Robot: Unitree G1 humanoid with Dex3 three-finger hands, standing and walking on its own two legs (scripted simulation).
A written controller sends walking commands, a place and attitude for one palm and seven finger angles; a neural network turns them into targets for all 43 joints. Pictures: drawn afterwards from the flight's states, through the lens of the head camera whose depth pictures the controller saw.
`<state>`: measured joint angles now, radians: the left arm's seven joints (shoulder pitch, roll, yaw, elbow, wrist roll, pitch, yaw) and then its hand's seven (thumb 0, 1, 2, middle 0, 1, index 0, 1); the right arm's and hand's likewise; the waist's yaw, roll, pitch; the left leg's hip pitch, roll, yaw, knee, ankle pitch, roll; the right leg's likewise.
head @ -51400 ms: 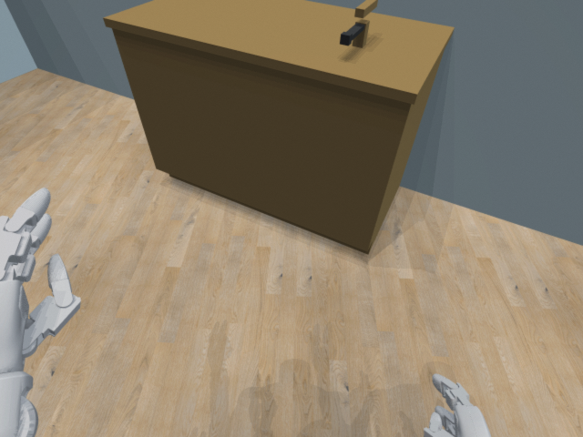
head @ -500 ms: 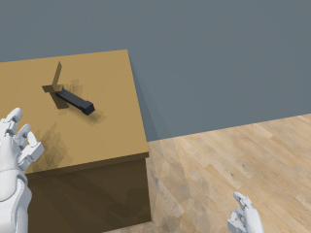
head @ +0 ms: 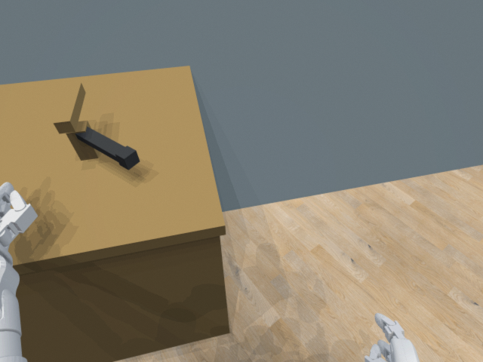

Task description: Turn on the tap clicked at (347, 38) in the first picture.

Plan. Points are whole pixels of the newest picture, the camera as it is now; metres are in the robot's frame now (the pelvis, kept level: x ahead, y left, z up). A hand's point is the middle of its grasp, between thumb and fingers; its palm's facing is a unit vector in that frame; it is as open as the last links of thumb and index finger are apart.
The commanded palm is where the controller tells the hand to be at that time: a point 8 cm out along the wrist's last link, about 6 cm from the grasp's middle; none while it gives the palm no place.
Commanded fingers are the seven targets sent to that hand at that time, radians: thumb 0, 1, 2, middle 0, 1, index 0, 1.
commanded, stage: reach beside the lever's end, fingers flat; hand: left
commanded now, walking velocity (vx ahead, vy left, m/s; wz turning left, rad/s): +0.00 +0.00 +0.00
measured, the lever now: (127, 157) +0.42 +0.26 +0.11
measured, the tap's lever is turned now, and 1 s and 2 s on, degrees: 44 44 44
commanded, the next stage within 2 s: push the lever round in 0.84 s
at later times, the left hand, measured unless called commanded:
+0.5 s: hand (24, 195) +0.32 +0.40 +0.10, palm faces +0.57 -0.81 -0.07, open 7.8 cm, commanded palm +0.27 +0.43 +0.11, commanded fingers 0.00 0.90 0.90 -0.15 -0.15 -0.15 -0.15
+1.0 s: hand (26, 202) +0.31 +0.39 +0.10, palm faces +0.56 -0.83 -0.05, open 7.8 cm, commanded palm +0.26 +0.42 +0.11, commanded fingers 0.00 0.90 0.90 -0.15 -0.15 -0.15 -0.15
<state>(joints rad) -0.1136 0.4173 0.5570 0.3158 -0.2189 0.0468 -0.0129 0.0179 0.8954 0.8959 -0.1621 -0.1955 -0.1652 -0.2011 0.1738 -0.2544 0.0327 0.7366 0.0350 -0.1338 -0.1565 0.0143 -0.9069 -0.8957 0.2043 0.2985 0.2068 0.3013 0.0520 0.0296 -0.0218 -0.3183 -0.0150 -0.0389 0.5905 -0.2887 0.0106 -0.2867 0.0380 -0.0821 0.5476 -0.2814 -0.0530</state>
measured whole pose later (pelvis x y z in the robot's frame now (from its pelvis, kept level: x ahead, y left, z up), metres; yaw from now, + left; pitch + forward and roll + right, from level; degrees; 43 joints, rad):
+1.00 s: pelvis +0.01 +0.02 -0.01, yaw +0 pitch +5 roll -2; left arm -0.20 0.46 0.59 0.48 -0.22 -0.04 -0.09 0.02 0.89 0.90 -0.15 -0.15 -0.15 -0.15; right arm 0.21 -0.25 0.04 0.67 0.04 -0.11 -0.13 0.01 -0.91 -0.90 0.21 0.30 0.21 0.30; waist 0.04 0.03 -0.07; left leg -0.44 -0.03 -0.03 0.69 -0.34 0.04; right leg -0.39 0.03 -0.07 0.62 -0.32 -0.03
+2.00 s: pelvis +0.00 +0.00 -0.01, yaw -1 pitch +5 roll -1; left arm -0.24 0.38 0.53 0.47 -0.18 -0.03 0.08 0.02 0.90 0.90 -0.15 -0.15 -0.15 -0.15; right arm 0.23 -0.25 0.03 0.70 0.04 -0.09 -0.12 0.01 -0.91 -0.90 0.20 0.30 0.21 0.30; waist 0.01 0.04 -0.08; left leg -0.45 0.00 -0.03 0.70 -0.34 0.01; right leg -0.41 0.05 -0.07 0.64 -0.32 -0.05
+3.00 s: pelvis +0.00 -0.01 +0.00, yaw +0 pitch +3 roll +0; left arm -0.38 0.15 0.33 0.42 -0.01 0.06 0.58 0.02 0.90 0.90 -0.15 -0.15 -0.15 -0.15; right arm 0.15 -0.22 0.00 0.77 -0.03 0.00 -0.11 0.01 -0.91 -0.90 0.20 0.30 0.21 0.30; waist 0.00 0.04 -0.08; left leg -0.38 -0.01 -0.04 0.63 -0.31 0.00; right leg -0.35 0.04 -0.09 0.59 -0.30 -0.06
